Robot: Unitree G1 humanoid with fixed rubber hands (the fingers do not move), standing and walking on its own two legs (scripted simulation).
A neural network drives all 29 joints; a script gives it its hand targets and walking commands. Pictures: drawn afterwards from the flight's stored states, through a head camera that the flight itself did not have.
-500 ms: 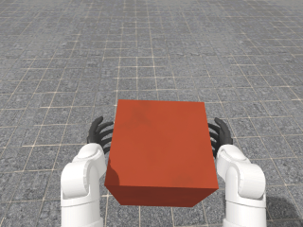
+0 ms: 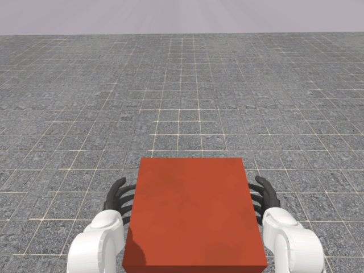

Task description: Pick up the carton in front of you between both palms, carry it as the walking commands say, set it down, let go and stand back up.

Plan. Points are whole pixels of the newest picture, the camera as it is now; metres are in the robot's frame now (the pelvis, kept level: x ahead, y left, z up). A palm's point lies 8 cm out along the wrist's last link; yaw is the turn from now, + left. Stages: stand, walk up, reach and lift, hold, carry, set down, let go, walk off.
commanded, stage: carry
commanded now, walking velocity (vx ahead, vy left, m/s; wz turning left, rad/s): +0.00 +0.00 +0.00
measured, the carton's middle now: (191, 230) +0.23 +0.00 +0.01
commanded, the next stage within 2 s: hold in 0.94 s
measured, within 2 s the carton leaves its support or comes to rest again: neither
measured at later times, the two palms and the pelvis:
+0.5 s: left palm (114, 221) +0.24 +0.16 +0.04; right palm (256, 221) +0.24 -0.13 +0.04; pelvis -0.04 +0.02 +0.00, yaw +0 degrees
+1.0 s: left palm (109, 225) +0.23 +0.17 +0.04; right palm (254, 225) +0.23 -0.13 +0.04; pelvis -0.06 +0.02 +0.00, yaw +2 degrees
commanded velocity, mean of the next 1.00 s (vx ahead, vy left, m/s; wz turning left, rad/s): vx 0.00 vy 0.00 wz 0.00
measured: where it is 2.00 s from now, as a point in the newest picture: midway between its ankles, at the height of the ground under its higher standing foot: outside the picture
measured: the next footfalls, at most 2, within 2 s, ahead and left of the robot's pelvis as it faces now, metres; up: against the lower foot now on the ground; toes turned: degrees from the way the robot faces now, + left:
none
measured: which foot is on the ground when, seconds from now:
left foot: down 0.00-1.00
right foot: down 0.00-1.00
